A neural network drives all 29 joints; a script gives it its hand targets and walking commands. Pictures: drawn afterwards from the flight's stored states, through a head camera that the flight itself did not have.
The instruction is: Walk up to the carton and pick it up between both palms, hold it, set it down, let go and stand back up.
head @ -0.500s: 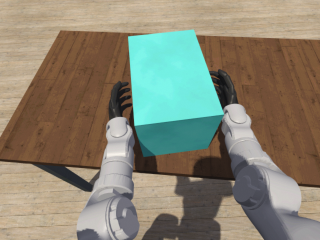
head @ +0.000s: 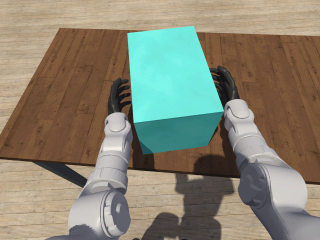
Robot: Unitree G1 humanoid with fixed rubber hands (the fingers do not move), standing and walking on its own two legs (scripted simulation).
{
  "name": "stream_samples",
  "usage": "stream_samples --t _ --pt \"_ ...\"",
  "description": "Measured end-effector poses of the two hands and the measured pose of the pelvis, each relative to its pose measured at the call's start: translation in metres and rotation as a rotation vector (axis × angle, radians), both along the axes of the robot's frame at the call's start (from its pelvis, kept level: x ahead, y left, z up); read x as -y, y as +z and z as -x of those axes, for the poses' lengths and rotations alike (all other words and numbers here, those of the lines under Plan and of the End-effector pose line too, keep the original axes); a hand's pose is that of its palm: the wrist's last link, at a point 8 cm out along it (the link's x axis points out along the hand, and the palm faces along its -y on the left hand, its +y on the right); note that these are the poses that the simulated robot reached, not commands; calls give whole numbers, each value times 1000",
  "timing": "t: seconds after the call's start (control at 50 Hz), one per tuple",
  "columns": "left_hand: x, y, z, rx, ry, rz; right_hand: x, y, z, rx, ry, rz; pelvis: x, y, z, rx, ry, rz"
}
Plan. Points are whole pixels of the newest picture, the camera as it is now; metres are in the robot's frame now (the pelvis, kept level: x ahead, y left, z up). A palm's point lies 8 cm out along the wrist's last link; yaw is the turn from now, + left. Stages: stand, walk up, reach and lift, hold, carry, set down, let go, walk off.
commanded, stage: set down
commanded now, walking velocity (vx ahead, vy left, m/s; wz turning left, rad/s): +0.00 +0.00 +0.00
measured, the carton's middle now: (168, 90) +0.52 +0.06 +0.01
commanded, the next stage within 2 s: none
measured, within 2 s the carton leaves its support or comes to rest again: neither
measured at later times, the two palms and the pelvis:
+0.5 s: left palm (100, 117) +0.38 +0.21 +0.05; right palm (248, 103) +0.48 -0.14 +0.04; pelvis -0.03 +0.01 -0.01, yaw +0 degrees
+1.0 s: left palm (91, 96) +0.39 +0.21 +0.12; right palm (261, 77) +0.49 -0.14 +0.13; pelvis -0.03 -0.03 -0.01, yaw +3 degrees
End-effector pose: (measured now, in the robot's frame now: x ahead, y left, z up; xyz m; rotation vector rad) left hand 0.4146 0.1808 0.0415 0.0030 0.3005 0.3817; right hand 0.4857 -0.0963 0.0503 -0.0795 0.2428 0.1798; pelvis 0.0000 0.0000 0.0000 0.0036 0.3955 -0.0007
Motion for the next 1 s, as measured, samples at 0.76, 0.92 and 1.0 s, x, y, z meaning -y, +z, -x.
stream_samples --t 0.76,0.92,1.0 --pt "-19 83 8 22 -2 -9 70 76 -6 21 2 -68 17 -16 36 -29 0 -16" --pt "-26 87 15 26 12 8 55 79 -4 -9 12 -33 26 -12 32 4 30 -15" --pt "-31 80 20 31 18 11 48 75 -2 -12 14 -33 26 -11 32 7 46 -7"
